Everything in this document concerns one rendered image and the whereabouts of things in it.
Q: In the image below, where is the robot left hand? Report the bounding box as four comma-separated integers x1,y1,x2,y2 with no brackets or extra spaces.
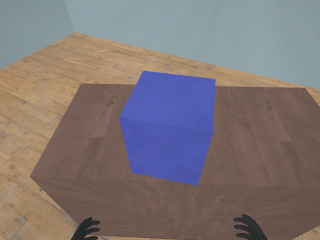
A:
71,217,100,240

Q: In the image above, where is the robot right hand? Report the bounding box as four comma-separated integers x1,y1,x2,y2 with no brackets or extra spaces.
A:
233,214,268,240

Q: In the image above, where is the carton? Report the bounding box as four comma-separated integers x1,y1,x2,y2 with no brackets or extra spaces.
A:
119,71,216,186

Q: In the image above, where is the pedestal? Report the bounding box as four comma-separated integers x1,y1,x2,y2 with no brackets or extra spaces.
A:
29,83,320,240

